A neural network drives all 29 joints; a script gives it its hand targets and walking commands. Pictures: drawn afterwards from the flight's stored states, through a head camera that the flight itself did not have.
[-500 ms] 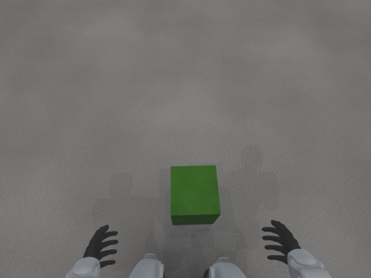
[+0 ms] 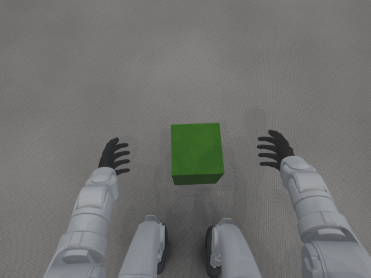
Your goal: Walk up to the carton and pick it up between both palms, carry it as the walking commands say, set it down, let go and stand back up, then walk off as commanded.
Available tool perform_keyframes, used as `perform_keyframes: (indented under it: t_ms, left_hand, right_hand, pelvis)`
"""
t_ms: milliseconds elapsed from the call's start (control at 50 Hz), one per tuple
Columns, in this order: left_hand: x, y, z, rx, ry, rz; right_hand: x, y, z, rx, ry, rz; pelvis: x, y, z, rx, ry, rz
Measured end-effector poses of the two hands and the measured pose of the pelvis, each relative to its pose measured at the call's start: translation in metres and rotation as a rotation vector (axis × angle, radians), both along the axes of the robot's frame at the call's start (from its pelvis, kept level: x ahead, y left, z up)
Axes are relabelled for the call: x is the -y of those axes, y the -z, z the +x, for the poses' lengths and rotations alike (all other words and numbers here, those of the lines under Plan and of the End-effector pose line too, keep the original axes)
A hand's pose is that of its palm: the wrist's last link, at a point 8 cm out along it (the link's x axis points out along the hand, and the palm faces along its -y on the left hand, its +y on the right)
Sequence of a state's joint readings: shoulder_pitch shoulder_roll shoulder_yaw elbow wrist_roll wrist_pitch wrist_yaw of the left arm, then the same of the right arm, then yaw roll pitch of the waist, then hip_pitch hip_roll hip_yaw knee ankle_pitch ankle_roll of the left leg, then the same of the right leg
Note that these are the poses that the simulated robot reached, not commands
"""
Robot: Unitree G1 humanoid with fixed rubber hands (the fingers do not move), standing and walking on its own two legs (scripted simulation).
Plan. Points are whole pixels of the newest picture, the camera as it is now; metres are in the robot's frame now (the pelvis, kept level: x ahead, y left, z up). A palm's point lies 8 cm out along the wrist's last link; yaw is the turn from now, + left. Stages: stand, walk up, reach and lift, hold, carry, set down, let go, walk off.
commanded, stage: reach and lift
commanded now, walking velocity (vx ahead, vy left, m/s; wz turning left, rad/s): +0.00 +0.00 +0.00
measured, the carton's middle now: (195, 156) +0.51 -0.02 -0.56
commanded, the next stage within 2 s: none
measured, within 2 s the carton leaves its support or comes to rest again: neither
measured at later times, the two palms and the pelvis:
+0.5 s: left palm (125, 122) +0.47 +0.18 -0.12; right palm (270, 114) +0.51 -0.20 -0.12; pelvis +0.01 +0.01 -0.02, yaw +0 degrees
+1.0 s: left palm (134, 132) +0.49 +0.18 -0.22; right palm (258, 128) +0.51 -0.20 -0.22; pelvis +0.00 +0.01 -0.10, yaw -1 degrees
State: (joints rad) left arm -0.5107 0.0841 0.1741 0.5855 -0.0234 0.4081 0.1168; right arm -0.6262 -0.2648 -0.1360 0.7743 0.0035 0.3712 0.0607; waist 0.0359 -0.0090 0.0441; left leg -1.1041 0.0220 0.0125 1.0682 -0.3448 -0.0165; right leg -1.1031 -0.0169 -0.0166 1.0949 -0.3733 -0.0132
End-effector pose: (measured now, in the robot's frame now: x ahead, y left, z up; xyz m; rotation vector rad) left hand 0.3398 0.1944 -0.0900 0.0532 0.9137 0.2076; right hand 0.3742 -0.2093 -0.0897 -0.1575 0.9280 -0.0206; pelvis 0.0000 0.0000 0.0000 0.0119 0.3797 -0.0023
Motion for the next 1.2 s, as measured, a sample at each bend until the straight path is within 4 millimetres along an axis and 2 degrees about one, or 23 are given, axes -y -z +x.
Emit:
perform_keyframes:
  t_ms: [140, 420, 560, 720, 820, 1200]
  left_hand:
    - [0.007, 0.010, 0.041, 0.088, -0.006, 0.011]
    - [0.013, 0.029, 0.118, 0.243, -0.011, 0.013]
    - [0.016, 0.036, 0.143, 0.281, -0.020, 0.008]
    - [0.014, 0.051, 0.148, 0.281, 0.002, 0.010]
    - [0.012, 0.071, 0.145, 0.266, -0.001, 0.011]
    - [0.018, 0.200, 0.143, 0.256, -0.016, 0.002]
  right_hand:
    - [-0.007, 0.009, 0.041, 0.080, 0.015, 0.024]
    - [-0.004, 0.027, 0.113, 0.240, 0.055, 0.052]
    - [-0.013, 0.035, 0.144, 0.279, 0.042, 0.067]
    - [-0.009, 0.050, 0.144, 0.278, 0.049, 0.053]
    - [-0.007, 0.069, 0.141, 0.264, 0.055, 0.058]
    - [-0.010, 0.203, 0.134, 0.263, 0.078, 0.043]
  pelvis:
    - [-0.002, 0.007, 0.002, -0.112, -0.003, -0.001]
    - [-0.006, 0.020, 0.009, -0.306, 0.002, 0.001]
    - [-0.006, 0.024, 0.013, -0.386, 0.003, 0.003]
    - [-0.006, 0.028, 0.018, -0.443, 0.001, -0.003]
    - [-0.006, 0.042, 0.015, -0.465, 0.004, -0.003]
    - [-0.006, 0.162, -0.015, -0.489, 0.002, 0.010]
